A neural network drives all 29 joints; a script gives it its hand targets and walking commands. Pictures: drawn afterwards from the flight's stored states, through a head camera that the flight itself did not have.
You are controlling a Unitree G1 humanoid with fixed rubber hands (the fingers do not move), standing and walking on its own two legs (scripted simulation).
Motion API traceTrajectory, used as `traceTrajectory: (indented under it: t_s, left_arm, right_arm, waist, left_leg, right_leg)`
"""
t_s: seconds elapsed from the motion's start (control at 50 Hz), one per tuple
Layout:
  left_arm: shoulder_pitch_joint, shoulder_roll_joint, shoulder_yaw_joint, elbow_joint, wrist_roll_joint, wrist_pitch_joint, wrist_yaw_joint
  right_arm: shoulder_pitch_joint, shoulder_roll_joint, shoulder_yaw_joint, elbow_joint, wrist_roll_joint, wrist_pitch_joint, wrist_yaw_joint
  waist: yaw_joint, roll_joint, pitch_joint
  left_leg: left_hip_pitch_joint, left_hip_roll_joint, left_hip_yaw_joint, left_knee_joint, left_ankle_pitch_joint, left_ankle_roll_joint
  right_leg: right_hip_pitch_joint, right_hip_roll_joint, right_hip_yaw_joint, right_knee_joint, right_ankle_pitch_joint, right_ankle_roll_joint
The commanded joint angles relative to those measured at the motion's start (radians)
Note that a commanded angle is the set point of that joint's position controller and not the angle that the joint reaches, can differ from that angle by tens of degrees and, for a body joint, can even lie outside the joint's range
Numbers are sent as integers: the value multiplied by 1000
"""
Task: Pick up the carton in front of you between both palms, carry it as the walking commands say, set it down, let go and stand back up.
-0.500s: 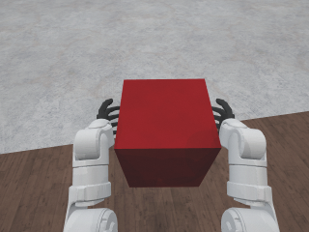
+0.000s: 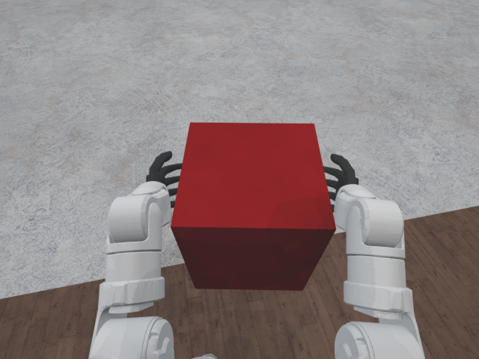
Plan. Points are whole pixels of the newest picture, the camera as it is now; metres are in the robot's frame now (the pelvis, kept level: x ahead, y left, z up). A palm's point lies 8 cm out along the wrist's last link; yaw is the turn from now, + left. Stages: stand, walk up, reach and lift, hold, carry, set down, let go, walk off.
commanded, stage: carry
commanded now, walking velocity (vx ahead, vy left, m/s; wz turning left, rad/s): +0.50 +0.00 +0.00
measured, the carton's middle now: (250, 212) +0.35 +0.00 +0.04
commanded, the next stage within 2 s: none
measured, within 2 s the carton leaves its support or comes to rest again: neither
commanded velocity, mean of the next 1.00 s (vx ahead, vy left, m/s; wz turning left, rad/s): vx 0.50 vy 0.00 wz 0.00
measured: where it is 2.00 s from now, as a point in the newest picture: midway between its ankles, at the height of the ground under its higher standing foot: (235, 172)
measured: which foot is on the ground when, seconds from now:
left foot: down 0.00-0.46, up 0.48-0.92, down 0.94-1.00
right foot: up 0.00-0.42, down 0.44-0.96, up 0.98-1.00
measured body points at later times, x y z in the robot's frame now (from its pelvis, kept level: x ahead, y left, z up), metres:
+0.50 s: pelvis +0.31 -0.01 -0.02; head +0.32 -0.02 +0.43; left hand +0.66 +0.14 +0.10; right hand +0.67 -0.16 +0.09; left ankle +0.12 +0.06 -0.66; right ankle +0.40 -0.07 -0.74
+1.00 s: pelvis +0.63 +0.02 -0.05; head +0.63 +0.03 +0.40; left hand +0.99 +0.18 +0.06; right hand +0.98 -0.12 +0.07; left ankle +0.73 +0.08 -0.76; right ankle +0.43 -0.07 -0.69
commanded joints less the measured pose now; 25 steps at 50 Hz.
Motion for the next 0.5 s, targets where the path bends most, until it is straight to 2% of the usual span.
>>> traceTrajectory:
  t_s: [0.0, 0.02, 0.04, 0.1, 0.16, 0.22, 0.3, 0.34, 0.36, 0.38, 0.4, 0.42, 0.44, 0.46, 0.48]
  left_arm:
    - [-617, -982, -619, -116, -232, -20, -112]
    - [-621, -995, -628, -140, -229, -32, -112]
    - [-610, -994, -639, -148, -223, -42, -111]
    - [-509, -950, -657, -125, -186, -55, -104]
    - [-477, -926, -665, -141, -178, -56, -102]
    - [-511, -902, -678, -186, -193, -51, -100]
    - [-478, -826, -654, -177, -185, -22, -88]
    - [-452, -787, -626, -152, -170, -2, -83]
    - [-438, -768, -609, -139, -164, 5, -82]
    - [-423, -756, -590, -126, -157, 11, -80]
    - [-417, -747, -572, -119, -148, 15, -80]
    - [-427, -731, -561, -116, -149, 17, -79]
    - [-441, -721, -546, -83, -154, 24, -77]
    - [-464, -776, -564, -107, -186, 20, -80]
    - [-502, -824, -586, -118, -212, 14, -88]
  right_arm:
    - [-695, 932, 680, -129, 357, -37, 128]
    - [-729, 963, 708, -155, 384, -50, 137]
    - [-725, 979, 725, -152, 397, -61, 142]
    - [-612, 930, 725, -111, 376, -74, 141]
    - [-569, 892, 720, -127, 361, -76, 139]
    - [-579, 862, 715, -160, 362, -71, 136]
    - [-522, 787, 689, -138, 341, -45, 121]
    - [-493, 759, 672, -106, 326, -30, 112]
    - [-491, 751, 664, -94, 321, -23, 108]
    - [-495, 749, 658, -82, 320, -15, 104]
    - [-514, 740, 649, -77, 317, -9, 101]
    - [-545, 747, 640, -84, 316, -2, 98]
    - [-551, 734, 615, -69, 301, 4, 90]
    - [-567, 763, 620, -116, 313, 4, 86]
    - [-601, 781, 615, -112, 304, 7, 84]
  waist:
    - [-10, 52, -368]
    - [-5, 58, -371]
    - [-7, 68, -380]
    - [-24, 96, -389]
    - [-48, 109, -365]
    - [-67, 110, -317]
    - [-87, 119, -267]
    - [-65, 143, -264]
    - [-33, 161, -288]
    - [17, 136, -336]
    - [63, 67, -386]
    - [63, -104, -455]
    - [58, -227, -476]
    - [89, -183, -506]
    - [85, -108, -442]
  left_leg:
    - [501, 326, -505, -261, 48, 130]
    - [467, 311, -467, -272, 36, 120]
    - [460, 298, -433, -269, 75, 120]
    - [546, 285, -353, -227, 301, 134]
    - [617, 268, -301, -205, 490, 99]
    - [635, 221, -240, -200, 584, 55]
    - [669, 171, -178, -179, 637, 38]
    - [629, 164, -156, -121, 700, 18]
    - [604, 163, -140, -36, 720, -4]
    - [540, 143, -92, 115, 664, -33]
    - [370, 117, -71, 290, 442, -53]
    - [91, 54, -72, 501, -109, -76]
    - [-141, -41, -117, 732, -515, -85]
    - [-246, -16, -171, 817, -446, -69]
    - [-261, 29, -187, 755, -396, -56]
  right_leg:
    - [-368, -90, 49, 37, 127, -7]
    - [-340, -98, 44, -3, 148, -4]
    - [-326, -98, 31, -43, 166, 1]
    - [-395, -100, 4, -175, 205, 16]
    - [-458, -94, -23, -300, 318, 22]
    - [-440, -68, -63, -439, 452, 17]
    - [-355, -21, -133, -654, 555, -5]
    - [-200, 7, -153, -764, 610, -32]
    - [-86, 18, -161, -801, 627, -41]
    - [91, 12, -169, -859, 680, -48]
    - [315, -70, -86, -833, 700, -61]
    - [565, -307, 217, -691, 970, -133]
    - [668, -454, 485, -725, 950, -237]
    - [678, -438, 553, -759, 661, -298]
    - [560, -392, 522, -815, 527, -263]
